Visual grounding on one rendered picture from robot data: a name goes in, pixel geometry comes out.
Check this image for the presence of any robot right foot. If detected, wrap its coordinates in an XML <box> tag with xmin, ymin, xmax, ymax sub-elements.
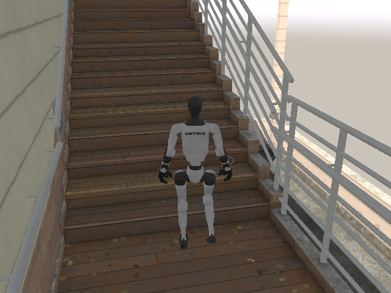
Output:
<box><xmin>206</xmin><ymin>234</ymin><xmax>216</xmax><ymax>244</ymax></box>

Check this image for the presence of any robot right forearm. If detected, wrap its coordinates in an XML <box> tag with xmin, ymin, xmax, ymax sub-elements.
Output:
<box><xmin>219</xmin><ymin>147</ymin><xmax>231</xmax><ymax>171</ymax></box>

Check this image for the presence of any robot left upper arm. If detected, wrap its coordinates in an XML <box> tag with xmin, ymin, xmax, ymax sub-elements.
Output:
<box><xmin>166</xmin><ymin>123</ymin><xmax>183</xmax><ymax>157</ymax></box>

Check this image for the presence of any robot left hand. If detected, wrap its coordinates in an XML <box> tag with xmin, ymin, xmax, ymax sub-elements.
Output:
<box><xmin>158</xmin><ymin>170</ymin><xmax>172</xmax><ymax>184</ymax></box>

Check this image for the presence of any robot right hand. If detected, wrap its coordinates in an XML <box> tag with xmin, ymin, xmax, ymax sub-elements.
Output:
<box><xmin>218</xmin><ymin>169</ymin><xmax>233</xmax><ymax>181</ymax></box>

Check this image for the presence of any robot left forearm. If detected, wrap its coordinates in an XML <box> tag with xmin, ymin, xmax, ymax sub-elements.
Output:
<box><xmin>160</xmin><ymin>148</ymin><xmax>172</xmax><ymax>173</ymax></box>

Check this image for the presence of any robot right upper arm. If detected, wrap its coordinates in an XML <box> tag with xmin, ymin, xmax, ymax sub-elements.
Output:
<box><xmin>208</xmin><ymin>123</ymin><xmax>225</xmax><ymax>157</ymax></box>

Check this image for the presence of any robot torso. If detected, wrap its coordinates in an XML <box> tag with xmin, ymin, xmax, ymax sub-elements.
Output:
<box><xmin>181</xmin><ymin>121</ymin><xmax>210</xmax><ymax>183</ymax></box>

